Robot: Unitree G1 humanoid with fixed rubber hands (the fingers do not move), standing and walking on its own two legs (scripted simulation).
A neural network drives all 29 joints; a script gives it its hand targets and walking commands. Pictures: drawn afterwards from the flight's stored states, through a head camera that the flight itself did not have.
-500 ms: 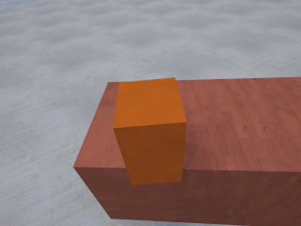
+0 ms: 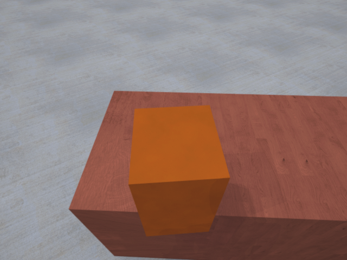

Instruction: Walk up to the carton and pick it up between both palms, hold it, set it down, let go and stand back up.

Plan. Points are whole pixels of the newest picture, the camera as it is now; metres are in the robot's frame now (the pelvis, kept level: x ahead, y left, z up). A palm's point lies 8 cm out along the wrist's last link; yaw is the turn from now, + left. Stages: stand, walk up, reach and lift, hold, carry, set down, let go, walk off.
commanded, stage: walk up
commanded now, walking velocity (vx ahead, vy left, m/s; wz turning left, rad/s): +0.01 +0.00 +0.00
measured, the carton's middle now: (175, 176) +0.33 +0.03 +0.01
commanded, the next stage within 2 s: stand in 1.38 s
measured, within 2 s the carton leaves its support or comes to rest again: neither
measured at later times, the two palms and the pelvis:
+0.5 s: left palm out of the picture +0.02 +0.25 -0.16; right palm out of the picture -0.02 -0.21 -0.15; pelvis +0.00 +0.02 -0.01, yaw +0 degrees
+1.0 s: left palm out of the picture -0.03 +0.24 -0.15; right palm out of the picture +0.00 -0.25 -0.14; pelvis -0.09 -0.01 -0.01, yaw +4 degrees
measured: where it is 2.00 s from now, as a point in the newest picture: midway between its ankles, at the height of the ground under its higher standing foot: outside the picture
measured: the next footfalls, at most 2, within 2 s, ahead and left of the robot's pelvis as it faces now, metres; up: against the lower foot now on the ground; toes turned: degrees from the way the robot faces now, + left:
left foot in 1.02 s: -0.13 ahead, +0.10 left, +0.00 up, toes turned +5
